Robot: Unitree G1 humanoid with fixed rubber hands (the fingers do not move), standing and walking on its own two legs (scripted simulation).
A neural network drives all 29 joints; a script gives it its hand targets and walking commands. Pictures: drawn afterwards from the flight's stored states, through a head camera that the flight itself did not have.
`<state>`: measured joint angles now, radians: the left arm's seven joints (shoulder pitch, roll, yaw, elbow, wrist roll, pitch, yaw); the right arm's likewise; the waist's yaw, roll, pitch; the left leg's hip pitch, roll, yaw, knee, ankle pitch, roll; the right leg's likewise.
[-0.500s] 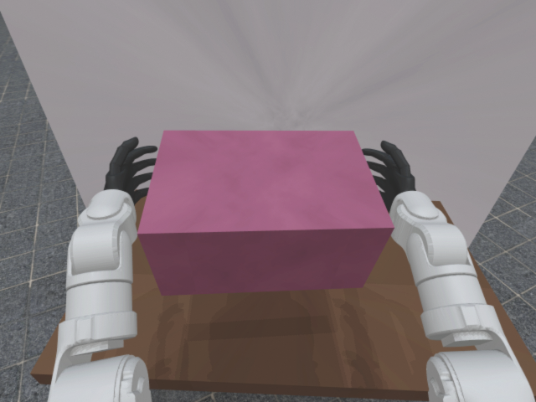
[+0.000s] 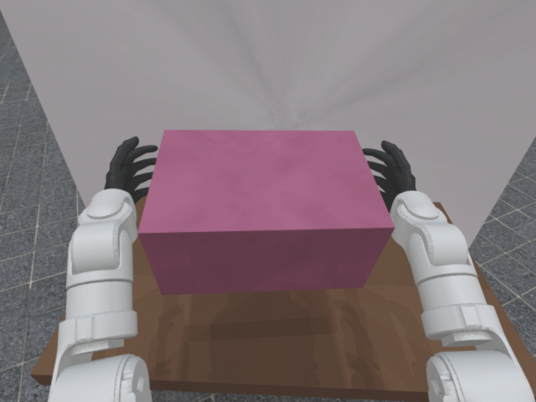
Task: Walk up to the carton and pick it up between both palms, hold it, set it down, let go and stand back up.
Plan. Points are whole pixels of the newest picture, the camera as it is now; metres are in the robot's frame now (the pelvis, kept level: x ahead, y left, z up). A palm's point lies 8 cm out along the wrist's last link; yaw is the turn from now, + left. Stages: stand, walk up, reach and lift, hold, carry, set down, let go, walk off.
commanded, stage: hold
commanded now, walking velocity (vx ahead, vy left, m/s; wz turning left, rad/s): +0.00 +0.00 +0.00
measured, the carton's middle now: (263, 208) +0.37 +0.00 +0.15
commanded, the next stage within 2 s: set down in 1.92 s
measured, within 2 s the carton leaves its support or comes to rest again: neither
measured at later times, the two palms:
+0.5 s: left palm (122, 192) +0.35 +0.20 +0.20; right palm (398, 193) +0.35 -0.20 +0.19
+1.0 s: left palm (122, 192) +0.35 +0.20 +0.20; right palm (398, 193) +0.35 -0.19 +0.19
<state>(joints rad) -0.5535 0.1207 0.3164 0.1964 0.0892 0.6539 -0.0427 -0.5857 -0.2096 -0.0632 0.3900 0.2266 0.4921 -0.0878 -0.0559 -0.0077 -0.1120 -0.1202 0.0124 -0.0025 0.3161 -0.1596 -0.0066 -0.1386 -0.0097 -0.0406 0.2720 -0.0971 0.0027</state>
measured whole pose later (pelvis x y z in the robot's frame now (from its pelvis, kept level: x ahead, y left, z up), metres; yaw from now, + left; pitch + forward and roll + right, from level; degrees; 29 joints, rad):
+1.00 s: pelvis +0.00 +0.00 +0.00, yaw +0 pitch -2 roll +0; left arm -0.55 0.12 0.32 0.20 0.09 0.65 -0.04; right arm -0.59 -0.21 -0.06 0.39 0.23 0.49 -0.09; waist -0.06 -0.01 -0.11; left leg -0.12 0.01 0.00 0.32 -0.16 -0.01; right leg -0.14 -0.01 -0.04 0.27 -0.10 0.00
